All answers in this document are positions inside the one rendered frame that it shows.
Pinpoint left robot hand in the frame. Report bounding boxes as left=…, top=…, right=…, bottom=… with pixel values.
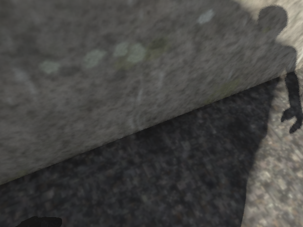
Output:
left=15, top=216, right=62, bottom=227

